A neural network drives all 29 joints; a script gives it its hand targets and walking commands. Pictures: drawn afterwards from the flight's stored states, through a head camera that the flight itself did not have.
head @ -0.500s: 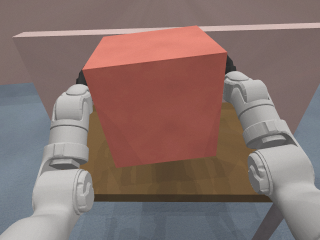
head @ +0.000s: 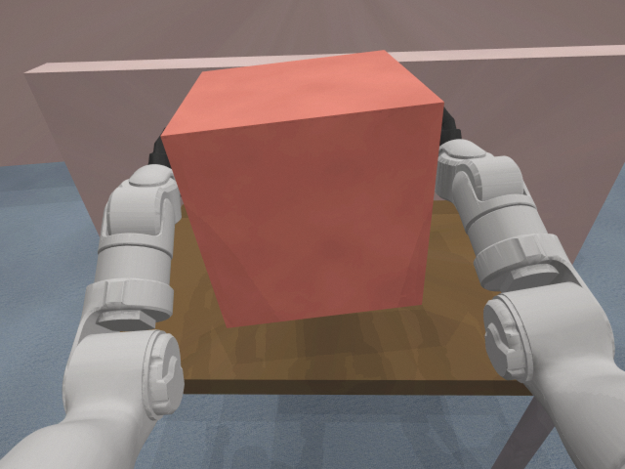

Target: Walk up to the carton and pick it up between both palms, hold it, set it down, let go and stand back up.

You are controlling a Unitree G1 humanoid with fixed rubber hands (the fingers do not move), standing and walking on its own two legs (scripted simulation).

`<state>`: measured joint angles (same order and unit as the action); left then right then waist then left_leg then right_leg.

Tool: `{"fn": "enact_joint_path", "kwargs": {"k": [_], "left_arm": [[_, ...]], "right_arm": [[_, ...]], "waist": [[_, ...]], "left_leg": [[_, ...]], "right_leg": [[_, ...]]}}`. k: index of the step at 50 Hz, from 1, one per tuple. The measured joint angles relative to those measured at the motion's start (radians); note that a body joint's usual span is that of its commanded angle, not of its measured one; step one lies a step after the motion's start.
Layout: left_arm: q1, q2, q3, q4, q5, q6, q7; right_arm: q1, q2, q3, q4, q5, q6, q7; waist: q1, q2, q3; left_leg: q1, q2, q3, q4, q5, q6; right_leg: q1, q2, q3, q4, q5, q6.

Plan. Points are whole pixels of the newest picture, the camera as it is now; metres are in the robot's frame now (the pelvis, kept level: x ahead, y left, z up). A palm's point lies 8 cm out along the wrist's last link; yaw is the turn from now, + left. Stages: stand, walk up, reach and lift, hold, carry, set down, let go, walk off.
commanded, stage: hold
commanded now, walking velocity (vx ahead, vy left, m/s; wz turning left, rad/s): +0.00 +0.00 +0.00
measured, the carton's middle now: (308, 184) +0.41 +0.01 +0.22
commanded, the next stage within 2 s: set down in 0.02 s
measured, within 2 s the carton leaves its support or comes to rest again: neither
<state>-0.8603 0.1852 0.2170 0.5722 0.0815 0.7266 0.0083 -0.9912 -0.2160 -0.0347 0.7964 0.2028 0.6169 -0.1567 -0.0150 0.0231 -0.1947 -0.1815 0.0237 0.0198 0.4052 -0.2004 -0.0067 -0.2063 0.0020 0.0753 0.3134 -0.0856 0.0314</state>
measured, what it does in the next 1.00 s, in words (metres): stands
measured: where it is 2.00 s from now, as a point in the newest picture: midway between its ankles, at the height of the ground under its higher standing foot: outside the picture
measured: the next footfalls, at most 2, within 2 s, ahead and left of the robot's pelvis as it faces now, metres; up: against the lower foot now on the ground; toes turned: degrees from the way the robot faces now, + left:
none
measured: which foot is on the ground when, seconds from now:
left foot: down 0.00-1.00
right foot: down 0.00-1.00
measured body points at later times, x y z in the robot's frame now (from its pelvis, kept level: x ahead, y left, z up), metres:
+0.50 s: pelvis +0.01 -0.01 +0.00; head -0.05 -0.01 +0.45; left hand +0.42 +0.18 +0.25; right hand +0.43 -0.17 +0.26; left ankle +0.01 +0.12 -0.75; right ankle +0.06 -0.14 -0.75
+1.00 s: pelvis +0.03 +0.00 +0.00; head -0.03 +0.01 +0.45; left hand +0.43 +0.19 +0.21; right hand +0.43 -0.17 +0.21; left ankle +0.01 +0.12 -0.75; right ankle +0.06 -0.14 -0.75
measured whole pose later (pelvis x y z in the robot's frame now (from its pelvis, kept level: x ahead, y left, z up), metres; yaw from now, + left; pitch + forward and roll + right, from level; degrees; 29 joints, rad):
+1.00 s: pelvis +0.03 +0.00 +0.00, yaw +0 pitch -3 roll +0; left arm -0.77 0.14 0.30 0.57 0.13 0.47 -0.02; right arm -0.83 -0.11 -0.14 0.77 0.19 0.26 -0.16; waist -0.03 -0.02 -0.08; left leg -0.08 0.02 0.02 0.34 -0.21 -0.01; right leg -0.12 0.00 0.07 0.29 -0.12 0.03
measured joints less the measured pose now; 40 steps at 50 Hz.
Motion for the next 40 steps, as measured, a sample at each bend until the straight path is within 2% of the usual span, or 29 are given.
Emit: {"fn": "enact_joint_path", "kwargs": {"k": [7, 13, 21, 28, 32, 35, 40], "left_arm": [[-0.004, 0.000, 0.000, 0.000, 0.000, -0.005, 0.001], [-0.035, 0.000, 0.013, 0.015, 0.012, -0.056, 0.002], [-0.075, -0.001, 0.074, 0.097, 0.087, -0.146, -0.055], [-0.017, -0.006, 0.087, 0.101, 0.096, -0.204, -0.069], [0.055, -0.024, 0.087, 0.053, 0.094, -0.215, -0.059], [0.121, -0.038, 0.087, -0.015, 0.066, -0.221, -0.044], [0.156, -0.049, 0.087, -0.062, 0.045, -0.231, -0.029]], "right_arm": [[-0.006, -0.013, 0.031, 0.000, 0.007, -0.004, 0.001], [-0.026, -0.014, 0.009, 0.013, 0.007, -0.060, 0.003], [-0.033, 0.032, -0.104, 0.065, 0.005, -0.159, 0.003], [0.009, 0.062, -0.101, 0.065, 0.001, -0.237, -0.003], [0.060, 0.067, -0.043, 0.063, 0.001, -0.282, -0.010], [0.119, 0.067, 0.010, 0.018, 0.001, -0.310, -0.013], [0.161, 0.071, 0.021, -0.025, 0.001, -0.330, -0.018]], "waist": [[0.000, 0.000, 0.000], [0.000, 0.000, 0.000], [0.000, -0.003, 0.018], [0.000, -0.013, 0.071], [-0.001, -0.013, 0.094], [-0.001, -0.013, 0.097], [-0.003, -0.019, 0.102]], "left_leg": [[0.000, 0.000, 0.000, 0.000, 0.001, 0.000], [0.001, 0.000, 0.000, -0.002, 0.001, 0.000], [0.022, -0.001, 0.000, -0.030, 0.006, 0.000], [0.063, -0.001, 0.000, -0.065, 0.010, -0.003], [0.076, 0.000, 0.000, -0.066, 0.002, -0.006], [0.082, 0.000, 0.000, -0.066, -0.002, -0.008], [0.092, 0.000, 0.000, -0.066, -0.009, -0.008]], "right_leg": [[0.000, 0.000, 0.000, 0.000, 0.000, 0.000], [0.000, 0.000, 0.000, 0.000, -0.001, 0.000], [0.008, 0.000, 0.000, 0.000, -0.010, 0.000], [0.032, 0.000, -0.001, 0.000, -0.026, -0.003], [0.048, 0.000, -0.001, -0.005, -0.033, -0.003], [0.058, 0.000, -0.001, -0.015, -0.033, -0.003], [0.072, 0.000, -0.002, -0.022, -0.033, -0.003]]}}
